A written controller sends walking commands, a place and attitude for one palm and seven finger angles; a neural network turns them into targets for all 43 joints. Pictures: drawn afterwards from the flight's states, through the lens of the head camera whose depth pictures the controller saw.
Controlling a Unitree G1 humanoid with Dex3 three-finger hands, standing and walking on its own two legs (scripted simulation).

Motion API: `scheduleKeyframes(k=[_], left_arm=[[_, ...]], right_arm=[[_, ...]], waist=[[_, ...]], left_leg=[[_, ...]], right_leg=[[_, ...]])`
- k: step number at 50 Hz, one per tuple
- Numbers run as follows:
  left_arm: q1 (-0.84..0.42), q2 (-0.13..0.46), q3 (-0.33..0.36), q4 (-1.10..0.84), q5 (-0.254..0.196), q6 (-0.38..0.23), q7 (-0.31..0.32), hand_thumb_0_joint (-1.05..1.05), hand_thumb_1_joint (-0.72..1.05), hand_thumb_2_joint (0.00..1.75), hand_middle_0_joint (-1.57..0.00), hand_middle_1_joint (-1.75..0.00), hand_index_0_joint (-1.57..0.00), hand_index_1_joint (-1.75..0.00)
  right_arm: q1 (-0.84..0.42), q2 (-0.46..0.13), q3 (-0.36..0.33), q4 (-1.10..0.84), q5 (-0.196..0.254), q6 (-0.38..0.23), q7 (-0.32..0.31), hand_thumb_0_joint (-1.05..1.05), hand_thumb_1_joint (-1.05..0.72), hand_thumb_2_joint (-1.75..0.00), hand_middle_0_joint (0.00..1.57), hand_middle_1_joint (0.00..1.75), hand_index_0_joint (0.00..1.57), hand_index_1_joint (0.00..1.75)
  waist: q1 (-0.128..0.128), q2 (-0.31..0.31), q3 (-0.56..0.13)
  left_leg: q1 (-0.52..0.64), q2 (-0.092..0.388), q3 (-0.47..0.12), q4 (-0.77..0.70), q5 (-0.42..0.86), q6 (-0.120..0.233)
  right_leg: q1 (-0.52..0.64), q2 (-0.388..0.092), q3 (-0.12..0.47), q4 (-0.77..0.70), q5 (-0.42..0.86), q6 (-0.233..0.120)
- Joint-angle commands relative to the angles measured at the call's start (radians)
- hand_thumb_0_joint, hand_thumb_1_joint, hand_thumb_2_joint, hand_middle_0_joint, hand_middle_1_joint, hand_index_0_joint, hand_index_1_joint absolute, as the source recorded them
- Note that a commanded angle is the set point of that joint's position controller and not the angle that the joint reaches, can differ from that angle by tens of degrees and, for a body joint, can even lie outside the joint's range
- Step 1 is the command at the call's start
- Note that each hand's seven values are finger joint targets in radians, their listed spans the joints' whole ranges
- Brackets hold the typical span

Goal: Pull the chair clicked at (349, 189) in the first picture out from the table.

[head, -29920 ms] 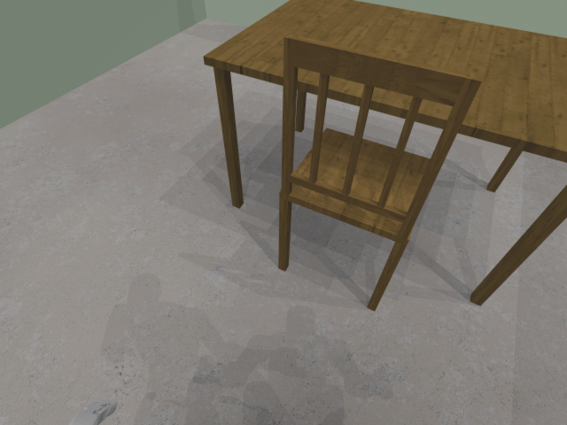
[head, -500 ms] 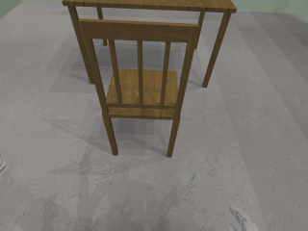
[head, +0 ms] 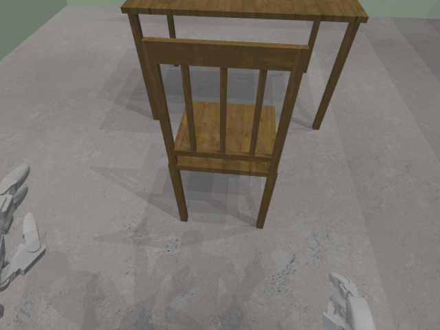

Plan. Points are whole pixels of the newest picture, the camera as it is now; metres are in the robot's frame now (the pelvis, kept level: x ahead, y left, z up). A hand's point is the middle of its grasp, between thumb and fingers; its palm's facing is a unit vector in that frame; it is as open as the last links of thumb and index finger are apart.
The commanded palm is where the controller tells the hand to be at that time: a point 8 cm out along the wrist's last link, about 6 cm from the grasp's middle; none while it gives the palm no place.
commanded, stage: let the arm hang, fingers relaxed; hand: left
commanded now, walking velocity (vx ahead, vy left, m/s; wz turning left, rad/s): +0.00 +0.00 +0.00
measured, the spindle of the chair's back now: (223, 115) +0.71 +0.04 -0.06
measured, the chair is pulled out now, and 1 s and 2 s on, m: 0.56 0.56 0.56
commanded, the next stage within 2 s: look to check the result in 1.08 s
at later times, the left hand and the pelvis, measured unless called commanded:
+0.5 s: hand out of the picture +0.05 +0.17 -0.16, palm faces +0.01 -0.97 -0.24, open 7.1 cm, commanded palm none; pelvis +0.01 -0.02 +0.00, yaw +0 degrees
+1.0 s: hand out of the picture +0.04 +0.15 -0.17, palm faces +0.02 -0.98 -0.22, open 7.2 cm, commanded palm none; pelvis +0.02 -0.02 +0.00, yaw -1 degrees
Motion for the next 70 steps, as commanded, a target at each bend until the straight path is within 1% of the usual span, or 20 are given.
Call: scheduleKeyframes(k=[1, 3, 5, 7, 9, 10, 12, 13, 14, 15, 16, 18, 19, 22, 26, 33, 46, 52, 60, 70], left_arm=[[-0.07, -0.068, -0.217, 0.556, 0.097, 0.17, -0.102, 0.0, 0.9, 0.9, -0.2, -0.3, -0.2, -0.3], [-0.135, -0.084, -0.244, 0.637, 0.097, 0.176, -0.097, 0.0, 0.9, 0.9, -0.2, -0.3, -0.2, -0.3], [-0.205, -0.071, -0.265, 0.736, 0.091, 0.178, -0.098, 0.0, 0.9, 0.9, -0.2, -0.3, -0.2, -0.3], [-0.261, -0.057, -0.274, 0.853, 0.082, 0.181, -0.096, 0.0, 0.9, 0.9, -0.2, -0.3, -0.2, -0.3], [-0.302, -0.043, -0.282, 0.962, 0.073, 0.186, -0.091, 0.0, 0.9, 0.9, -0.2, -0.3, -0.2, -0.3], [-0.307, -0.047, -0.287, 1.013, 0.066, 0.184, -0.089, 0.0, 0.9, 0.9, -0.2, -0.3, -0.2, -0.3], [-0.302, -0.05, -0.298, 1.115, 0.057, 0.182, -0.086, 0.0, 0.9, 0.9, -0.2, -0.3, -0.2, -0.3], [-0.293, -0.054, -0.303, 1.161, 0.055, 0.182, -0.087, 0.0, 0.9, 0.9, -0.2, -0.3, -0.2, -0.3], [-0.294, -0.051, -0.306, 1.196, 0.056, 0.18, -0.087, 0.0, 0.9, 0.9, -0.2, -0.3, -0.2, -0.3], [-0.277, -0.092, -0.292, 1.221, 0.06, 0.179, -0.086, 0.0, 0.9, 0.9, -0.2, -0.3, -0.2, -0.3], [-0.284, -0.094, -0.295, 1.241, 0.059, 0.18, -0.085, 0.0, 0.9, 0.9, -0.2, -0.3, -0.2, -0.3], [-0.304, -0.103, -0.306, 1.281, 0.056, 0.181, -0.087, 0.0, 0.9, 0.9, -0.2, -0.3, -0.2, -0.3], [-0.315, -0.103, -0.31, 1.294, 0.058, 0.182, -0.086, 0.0, 0.9, 0.9, -0.2, -0.3, -0.2, -0.3], [-0.326, -0.123, -0.319, 1.342, 0.056, 0.182, -0.086, 0.0, 0.9, 0.9, -0.2, -0.3, -0.2, -0.3], [-0.318, -0.13, -0.325, 1.393, 0.053, 0.18, -0.081, 0.0, 0.9, 0.9, -0.2, -0.3, -0.2, -0.3], [-0.3, -0.143, -0.331, 1.447, 0.052, 0.176, -0.077, 0.0, 0.9, 0.9, -0.2, -0.3, -0.2, -0.3], [-0.269, -0.168, -0.33, 1.487, 0.052, 0.173, -0.072, 0.0, 0.9, 0.9, -0.2, -0.3, -0.2, -0.3], [-0.262, -0.172, -0.331, 1.495, 0.052, 0.173, -0.073, 0.0, 0.9, 0.9, -0.2, -0.3, -0.2, -0.3], [-0.258, -0.173, -0.331, 1.5, 0.052, 0.176, -0.073, 0.0, 0.9, 0.9, -0.2, -0.3, -0.2, -0.3], [-0.252, -0.181, -0.33, 1.504, 0.05, 0.178, -0.07, 0.0, 0.9, 0.9, -0.2, -0.3, -0.2, -0.3]], right_arm=[[0.069, -0.153, -0.075, 0.086, -0.014, 0.026, 0.073, 0.0, -0.9, -0.9, 0.2, 0.3, 0.2, 0.3], [0.047, -0.126, -0.058, 0.056, -0.032, 0.062, 0.065, 0.0, -0.9, -0.9, 0.2, 0.3, 0.2, 0.3], [0.039, -0.129, -0.055, 0.069, -0.043, 0.071, 0.059, 0.0, -0.9, -0.9, 0.2, 0.3, 0.2, 0.3], [0.029, -0.128, -0.052, 0.093, -0.046, 0.085, 0.049, 0.0, -0.9, -0.9, 0.2, 0.3, 0.2, 0.3], [0.031, -0.128, -0.044, 0.127, -0.045, 0.097, 0.04, 0.0, -0.9, -0.9, 0.2, 0.3, 0.2, 0.3], [0.029, -0.126, -0.037, 0.149, -0.045, 0.098, 0.035, 0.0, -0.9, -0.9, 0.2, 0.3, 0.2, 0.3], [0.036, -0.122, -0.029, 0.192, -0.043, 0.099, 0.028, 0.0, -0.9, -0.9, 0.2, 0.3, 0.2, 0.3], [0.042, -0.118, -0.025, 0.213, -0.039, 0.099, 0.024, 0.0, -0.9, -0.9, 0.2, 0.3, 0.2, 0.3], [0.049, -0.113, -0.022, 0.23, -0.037, 0.101, 0.023, 0.0, -0.9, -0.9, 0.2, 0.3, 0.2, 0.3], [0.068, -0.095, -0.026, 0.248, -0.042, 0.101, 0.02, 0.0, -0.9, -0.9, 0.2, 0.3, 0.2, 0.3], [0.085, -0.086, -0.024, 0.263, -0.042, 0.104, 0.019, 0.0, -0.9, -0.9, 0.2, 0.3, 0.2, 0.3], [0.102, -0.079, -0.022, 0.293, -0.042, 0.109, 0.019, 0.0, -0.9, -0.9, 0.2, 0.3, 0.2, 0.3], [0.118, -0.074, -0.023, 0.301, -0.04, 0.111, 0.018, 0.0, -0.9, -0.9, 0.2, 0.3, 0.2, 0.3], [0.144, -0.074, -0.021, 0.34, -0.041, 0.113, 0.017, 0.0, -0.9, -0.9, 0.2, 0.3, 0.2, 0.3], [0.177, -0.063, -0.015, 0.385, -0.04, 0.112, 0.013, 0.0, -0.9, -0.9, 0.2, 0.3, 0.2, 0.3], [0.2, -0.045, -0.011, 0.441, -0.039, 0.114, 0.01, 0.0, -0.9, -0.9, 0.2, 0.3, 0.2, 0.3], [0.198, -0.015, -0.009, 0.481, -0.039, 0.107, -0.001, 0.0, -0.9, -0.9, 0.2, 0.3, 0.2, 0.3], [0.199, -0.017, -0.01, 0.487, -0.038, 0.106, -0.003, 0.0, -0.9, -0.9, 0.2, 0.3, 0.2, 0.3], [0.202, -0.016, -0.008, 0.493, -0.037, 0.106, -0.005, 0.0, -0.9, -0.9, 0.2, 0.3, 0.2, 0.3], [0.212, -0.012, -0.008, 0.501, -0.037, 0.104, -0.009, 0.0, -0.9, -0.9, 0.2, 0.3, 0.2, 0.3]], waist=[[-0.065, -0.035, -0.119], [-0.06, -0.067, -0.142], [-0.052, -0.135, -0.136], [-0.049, -0.153, -0.105], [-0.043, -0.077, -0.077], [-0.034, -0.005, -0.066], [-0.023, 0.093, -0.065], [-0.017, 0.124, -0.069], [-0.015, 0.104, -0.059], [-0.013, 0.129, -0.094], [-0.016, 0.141, -0.104], [-0.018, 0.119, -0.082], [-0.021, 0.057, -0.066], [-0.024, -0.005, -0.022], [-0.026, -0.037, -0.011], [-0.032, -0.063, 0.012], [-0.032, 0.009, 0.014], [-0.033, -0.017, 0.014], [-0.032, -0.005, 0.027], [-0.032, -0.022, 0.023]], left_leg=[[0.042, 0.179, -0.11, 0.152, 0.342, -0.055], [-0.057, 0.173, -0.158, 0.147, 0.228, -0.01], [-0.097, 0.149, -0.163, 0.15, 0.227, -0.009], [-0.094, 0.129, -0.151, 0.135, 0.26, -0.02], [-0.074, 0.137, -0.164, 0.08, 0.31, -0.026], [-0.059, 0.146, -0.169, 0.048, 0.362, -0.027], [-0.031, 0.162, -0.181, -0.01, 0.387, -0.023], [-0.027, 0.166, -0.175, -0.023, 0.356, -0.02], [-0.032, 0.165, -0.173, -0.028, 0.312, -0.019], [-0.015, 0.165, -0.169, -0.035, 0.277, -0.015], [-0.015, 0.162, -0.166, -0.044, 0.225, -0.014], [-0.028, 0.164, -0.167, -0.07, 0.137, -0.012], [-0.037, 0.169, -0.169, -0.078, 0.117, -0.012], [-0.038, 0.172, -0.173, -0.105, 0.098, -0.011], [-0.009, 0.174, -0.155, -0.107, 0.147, -0.014], [0.016, 0.169, -0.136, -0.109, 0.139, -0.019], [0.06, 0.179, -0.117, -0.1, 0.219, -0.02], [0.07, 0.181, -0.115, -0.1, 0.226, -0.019], [0.069, 0.183, -0.113, -0.107, 0.208, -0.019], [0.081, 0.185, -0.111, -0.098, 0.257, -0.017]], right_leg=[[-0.182, -0.15, 0.078, 0.103, 0.005, -0.062], [-0.133, -0.125, 0.072, 0.137, 0.007, -0.061], [-0.074, -0.146, 0.117, 0.118, 0.128, -0.082], [-0.031, -0.171, 0.155, 0.08, 0.276, -0.098], [-0.005, -0.155, 0.15, 0.068, 0.309, -0.094], [0.012, -0.141, 0.148, 0.067, 0.32, -0.085], [0.046, -0.112, 0.128, 0.043, 0.241, -0.065], [0.07, -0.106, 0.125, 0.021, 0.202, -0.059], [0.086, -0.102, 0.122, -0.005, 0.183, -0.056], [0.106, -0.108, 0.118, -0.023, 0.174, -0.06], [0.123, -0.106, 0.117, -0.035, 0.149, -0.06], [0.12, -0.103, 0.118, -0.06, 0.098, -0.062], [0.12, -0.098, 0.108, -0.074, 0.084, -0.057], [0.098, -0.096, 0.117, -0.095, 0.075, -0.057], [0.095, -0.101, 0.121, -0.105, 0.117, -0.055], [0.076, -0.101, 0.136, -0.13, 0.117, -0.052], [0.071, -0.101, 0.135, -0.119, 0.204, -0.052], [0.072, -0.102, 0.132, -0.12, 0.213, -0.05], [0.065, -0.098, 0.132, -0.119, 0.185, -0.05], [0.077, -0.098, 0.128, -0.105, 0.232, -0.05]])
